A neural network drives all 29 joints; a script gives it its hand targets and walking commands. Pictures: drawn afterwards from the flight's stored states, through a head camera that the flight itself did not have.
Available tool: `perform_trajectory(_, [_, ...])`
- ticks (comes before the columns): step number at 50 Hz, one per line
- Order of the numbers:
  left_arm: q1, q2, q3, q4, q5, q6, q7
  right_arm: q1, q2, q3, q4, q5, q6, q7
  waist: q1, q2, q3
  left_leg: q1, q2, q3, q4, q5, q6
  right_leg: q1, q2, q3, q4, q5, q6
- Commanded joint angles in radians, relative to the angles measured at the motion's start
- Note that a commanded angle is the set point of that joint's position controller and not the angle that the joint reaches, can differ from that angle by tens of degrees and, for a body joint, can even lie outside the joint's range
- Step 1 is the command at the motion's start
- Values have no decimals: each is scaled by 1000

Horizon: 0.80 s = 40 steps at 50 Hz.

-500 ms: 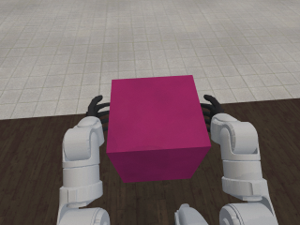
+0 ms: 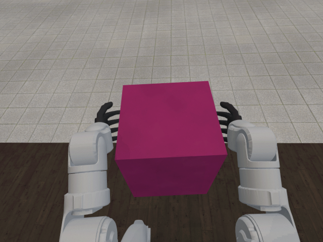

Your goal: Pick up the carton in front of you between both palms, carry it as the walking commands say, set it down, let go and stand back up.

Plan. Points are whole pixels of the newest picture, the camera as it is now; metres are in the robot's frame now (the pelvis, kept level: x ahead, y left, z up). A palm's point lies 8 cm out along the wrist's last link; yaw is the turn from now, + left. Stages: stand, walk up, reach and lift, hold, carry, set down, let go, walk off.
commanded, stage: carry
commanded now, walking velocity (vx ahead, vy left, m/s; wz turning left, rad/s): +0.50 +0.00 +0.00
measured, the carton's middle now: (168, 143) +0.37 +0.02 +0.02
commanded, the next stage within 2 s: none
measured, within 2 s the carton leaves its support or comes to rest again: neither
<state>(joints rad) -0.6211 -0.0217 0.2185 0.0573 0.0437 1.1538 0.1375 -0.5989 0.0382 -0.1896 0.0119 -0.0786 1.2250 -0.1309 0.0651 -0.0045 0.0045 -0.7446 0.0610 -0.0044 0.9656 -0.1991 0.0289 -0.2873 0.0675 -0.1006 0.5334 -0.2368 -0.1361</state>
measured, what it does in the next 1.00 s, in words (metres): goes down: left foot 0.04 m lower, then right foot 0.04 m lower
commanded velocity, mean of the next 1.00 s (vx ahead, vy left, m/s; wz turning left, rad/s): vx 0.50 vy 0.00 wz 0.00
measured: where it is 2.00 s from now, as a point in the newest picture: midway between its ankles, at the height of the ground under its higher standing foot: (171, 116)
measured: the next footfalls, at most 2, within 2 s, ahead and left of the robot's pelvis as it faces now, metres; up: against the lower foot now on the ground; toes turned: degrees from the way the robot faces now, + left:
left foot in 0.20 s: +0.31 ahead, +0.08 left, -0.04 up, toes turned +2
right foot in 0.74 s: +0.63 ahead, -0.04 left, -0.07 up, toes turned -3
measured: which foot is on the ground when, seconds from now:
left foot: up 0.00-0.18, down 0.20-0.76, up 0.78-1.00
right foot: down 0.00-0.22, up 0.24-0.72, down 0.74-1.00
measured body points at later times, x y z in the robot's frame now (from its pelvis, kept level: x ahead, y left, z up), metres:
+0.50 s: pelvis +0.30 +0.04 -0.04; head +0.35 +0.06 +0.41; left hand +0.68 +0.18 +0.04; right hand +0.65 -0.13 +0.04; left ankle +0.28 +0.08 -0.77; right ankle +0.36 -0.12 -0.70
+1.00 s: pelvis +0.60 -0.01 -0.07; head +0.64 -0.01 +0.38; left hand +0.96 +0.17 +0.02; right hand +0.97 -0.13 +0.01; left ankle +0.64 +0.15 -0.73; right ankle +0.60 -0.03 -0.80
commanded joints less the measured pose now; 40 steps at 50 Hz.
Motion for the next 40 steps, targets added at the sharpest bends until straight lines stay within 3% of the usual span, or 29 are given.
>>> perform_trajectory(1, [-678,-1091,-706,-137,-485,19,-280,-735,1003,665,-175,383,-77,160,26,-93,-472,-56,-58,82,-186,159,12,495,-200,213,-24,783,-20])
perform_trajectory(5, [-560,-1043,-688,-36,-439,28,-282,-661,953,659,-109,354,-54,178,70,-107,-428,20,-114,133,-461,310,37,554,-164,169,59,757,-18])
perform_trajectory(6, [-547,-1037,-681,-4,-428,27,-285,-646,945,651,-82,348,-50,186,60,-110,-419,117,-125,134,-537,357,52,508,-156,150,97,748,-3])
perform_trajectory(7, [-534,-1035,-672,30,-418,25,-288,-636,940,640,-52,343,-47,194,26,-116,-428,261,-135,145,-585,396,65,443,-149,128,167,766,17])
perform_trajectory(8, [-548,-1039,-669,51,-417,21,-292,-618,940,629,-16,337,-47,203,-41,-99,-450,440,-122,156,-628,445,71,356,-143,95,284,753,45])
perform_trajectory(9, [-582,-1044,-671,58,-424,17,-295,-606,935,616,16,331,-51,212,-89,-29,-491,670,-41,109,-563,524,78,183,-124,67,434,563,73])
perform_trajectory(10, [-631,-1055,-675,50,-433,13,-298,-633,910,600,5,333,-60,217,-80,101,-542,929,167,-118,-387,869,134,-111,-75,67,614,-10,95])
perform_trajectory(11, [-684,-1071,-692,44,-449,14,-298,-677,904,595,-3,347,-65,219,-85,220,-595,1093,315,-373,-354,823,210,-347,5,96,808,-441,115])
perform_trajectory(12, [-705,-1092,-678,52,-452,21,-292,-672,932,600,41,356,-65,220,-145,275,-645,1158,372,-549,-421,433,340,-484,0,145,983,-437,114])
perform_trajectory(13, [-705,-1104,-667,58,-455,21,-287,-658,982,608,40,377,-71,226,-127,211,-575,1048,282,-540,-499,253,305,-523,-33,152,936,-332,75])
perform_trajectory(14, [-739,-1131,-683,20,-468,13,-284,-707,1022,616,-4,400,-77,233,-124,91,-508,898,230,-460,-541,187,258,-485,-58,160,856,-262,75])
perform_trajectory(15, [-772,-1150,-696,-29,-464,5,-278,-792,1054,628,-57,436,-80,238,-106,31,-475,809,219,-400,-564,172,232,-459,-86,150,802,-214,82])
perform_trajectory(16, [-707,-1174,-679,-1,-440,4,-270,-849,1082,661,-103,472,-83,240,-84,2,-467,749,211,-354,-572,162,219,-436,-104,142,743,-178,85])
perform_trajectory(18, [-683,-1166,-661,-38,-419,-4,-252,-883,1115,689,-148,512,-88,241,-78,31,-471,704,183,-296,-581,222,198,-396,-108,121,667,-142,98])
perform_trajectory(20, [-645,-1152,-664,-58,-401,-6,-235,-847,1113,685,-160,519,-88,243,-89,76,-484,741,168,-244,-560,389,192,-425,-114,105,604,-100,114])
perform_trajectory(24, [-612,-1118,-694,-112,-381,-13,-209,-772,1089,691,-172,509,-88,249,-125,112,-503,893,136,-169,-501,679,155,-527,-111,76,473,34,116])
perform_trajectory(28, [-615,-1066,-721,-157,-370,-7,-197,-743,1042,700,-188,503,-82,252,-157,119,-472,968,79,-113,-459,775,121,-528,-68,26,267,173,100])
perform_trajectory(31, [-567,-1019,-711,-113,-349,11,-200,-681,996,689,-136,484,-70,254,-187,114,-426,985,34,-68,-423,764,111,-467,-18,-34,52,282,88])
perform_trajectory(33, [-547,-992,-692,-68,-332,24,-209,-648,978,683,-77,474,-64,259,-169,124,-409,907,25,-35,-369,753,97,-293,8,-53,-93,382,64])
perform_trajectory(34, [-538,-979,-676,-39,-324,30,-215,-633,984,685,-34,470,-60,263,-137,140,-422,865,29,-24,-292,758,81,-174,12,-54,-128,423,53])
perform_trajectory(35, [-523,-969,-656,-6,-314,34,-221,-641,990,684,-4,470,-59,267,-84,121,-459,793,18,23,-153,705,55,5,-7,-58,-194,489,47])
perform_trajectory(36, [-525,-965,-638,9,-305,34,-229,-666,990,678,10,476,-60,270,-31,62,-502,613,-1,49,-1,500,30,243,-75,-1,-157,535,46])
perform_trajectory(37, [-543,-959,-625,4,-309,31,-236,-729,1007,684,-4,489,-61,273,-16,-90,-545,316,-50,58,196,-61,7,496,-280,223,8,877,-5])
perform_trajectory(38, [-532,-942,-587,76,-301,39,-242,-767,993,677,4,486,-56,269,-8,-264,-581,58,-142,35,418,-475,-6,667,-462,531,31,930,-81])
perform_trajectory(39, [-591,-955,-603,50,-328,37,-245,-812,1004,668,-39,493,-56,254,20,-226,-635,-14,-121,-42,537,-410,6,679,-484,622,-13,484,-194])
perform_trajectory(40, [-627,-1013,-626,19,-370,37,-250,-835,1020,658,-53,492,-52,242,15,-101,-585,-49,-68,-37,481,-346,25,573,-431,637,-79,228,-184])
